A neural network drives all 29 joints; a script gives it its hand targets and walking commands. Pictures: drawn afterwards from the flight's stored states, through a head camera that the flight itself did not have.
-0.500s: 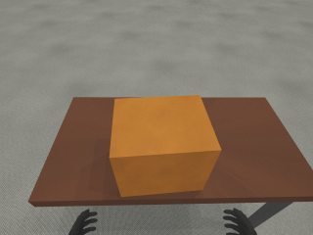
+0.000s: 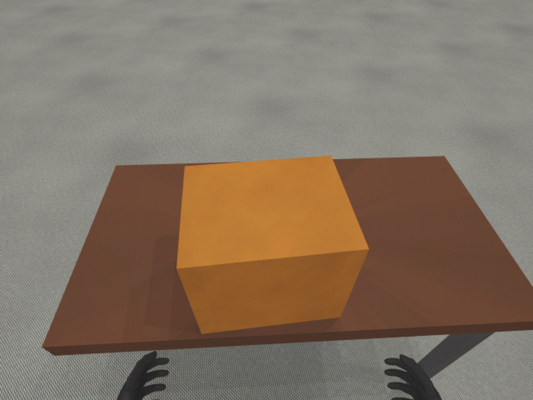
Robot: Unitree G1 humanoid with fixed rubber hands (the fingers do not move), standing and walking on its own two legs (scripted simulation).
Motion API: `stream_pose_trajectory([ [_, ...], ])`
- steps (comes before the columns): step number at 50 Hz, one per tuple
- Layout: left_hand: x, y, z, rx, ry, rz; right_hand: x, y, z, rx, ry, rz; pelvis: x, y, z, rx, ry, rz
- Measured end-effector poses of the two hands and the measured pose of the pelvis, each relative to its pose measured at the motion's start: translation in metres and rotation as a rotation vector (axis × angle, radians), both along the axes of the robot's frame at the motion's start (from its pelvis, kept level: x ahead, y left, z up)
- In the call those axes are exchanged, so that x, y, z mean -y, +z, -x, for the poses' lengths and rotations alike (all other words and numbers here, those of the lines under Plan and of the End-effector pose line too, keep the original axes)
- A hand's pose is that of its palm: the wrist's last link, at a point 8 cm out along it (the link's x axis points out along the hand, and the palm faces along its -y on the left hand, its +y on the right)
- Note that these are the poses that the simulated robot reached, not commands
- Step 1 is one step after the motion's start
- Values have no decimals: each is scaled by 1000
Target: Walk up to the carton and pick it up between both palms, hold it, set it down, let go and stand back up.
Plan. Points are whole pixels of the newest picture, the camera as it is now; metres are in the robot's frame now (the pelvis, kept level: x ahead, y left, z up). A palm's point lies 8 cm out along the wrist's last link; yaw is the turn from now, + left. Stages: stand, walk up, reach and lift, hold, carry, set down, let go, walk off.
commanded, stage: let go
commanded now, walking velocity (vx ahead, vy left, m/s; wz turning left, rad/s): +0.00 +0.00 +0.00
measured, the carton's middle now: (266, 245) +0.41 +0.02 -0.02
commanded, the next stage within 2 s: stand in 0.20 s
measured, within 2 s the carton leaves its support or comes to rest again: neither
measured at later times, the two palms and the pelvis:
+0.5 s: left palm out of the picture +0.05 +0.25 -0.12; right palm out of the picture +0.07 -0.24 -0.12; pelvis -0.01 +0.00 +0.00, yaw +1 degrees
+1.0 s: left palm out of the picture -0.09 +0.26 -0.15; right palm out of the picture -0.08 -0.22 -0.14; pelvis -0.07 +0.02 -0.01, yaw +1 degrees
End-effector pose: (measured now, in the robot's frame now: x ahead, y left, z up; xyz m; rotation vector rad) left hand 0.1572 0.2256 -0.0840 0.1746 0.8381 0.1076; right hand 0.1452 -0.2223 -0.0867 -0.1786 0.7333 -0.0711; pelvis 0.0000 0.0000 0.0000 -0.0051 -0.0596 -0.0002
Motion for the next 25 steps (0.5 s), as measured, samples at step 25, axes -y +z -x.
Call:
stream_pose_trajectory([
  [25, -23, -35, 104, -185, 63, -30, 21, -29, 79, -276, -83, 58, -2, -4, 10, 8, 19, 8],
])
